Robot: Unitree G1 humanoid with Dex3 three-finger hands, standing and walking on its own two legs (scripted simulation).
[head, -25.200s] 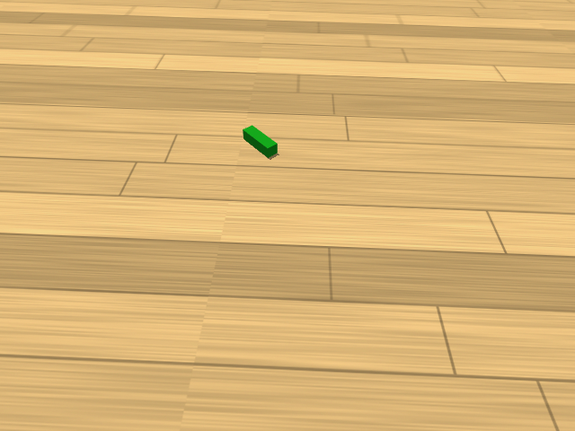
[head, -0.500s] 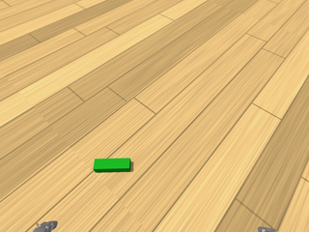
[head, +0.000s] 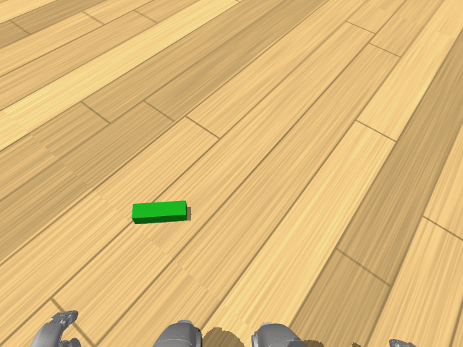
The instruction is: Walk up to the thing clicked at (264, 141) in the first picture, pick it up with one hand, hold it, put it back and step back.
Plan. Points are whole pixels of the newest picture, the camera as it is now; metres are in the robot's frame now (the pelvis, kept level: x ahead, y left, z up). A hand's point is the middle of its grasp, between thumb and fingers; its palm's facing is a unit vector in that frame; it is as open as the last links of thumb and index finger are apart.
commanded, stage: walk up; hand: left
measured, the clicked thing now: (160, 212) +0.64 +0.29 -0.72
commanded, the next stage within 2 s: stand in 1.88 s
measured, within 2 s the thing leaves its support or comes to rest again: neither
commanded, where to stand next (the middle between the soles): +0.28 +0.03 m, yaw +5 degrees
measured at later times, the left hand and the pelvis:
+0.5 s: hand out of the picture -0.05 +0.26 -0.15, palm faces +0.06 -0.92 -0.39, open 7.4 cm; pelvis -0.16 -0.02 +0.00, yaw +4 degrees
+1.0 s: hand out of the picture -0.17 +0.25 -0.14, palm faces +0.07 -0.93 -0.37, open 7.4 cm; pelvis -0.20 -0.03 +0.01, yaw +3 degrees
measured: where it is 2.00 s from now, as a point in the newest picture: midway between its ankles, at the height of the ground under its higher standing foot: outside the picture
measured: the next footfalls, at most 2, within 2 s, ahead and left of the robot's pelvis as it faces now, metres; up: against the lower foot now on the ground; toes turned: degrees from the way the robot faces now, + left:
right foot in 0.08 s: -0.02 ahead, -0.14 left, +0.00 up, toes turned +2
left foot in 0.40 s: -0.12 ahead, +0.10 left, +0.00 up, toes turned +4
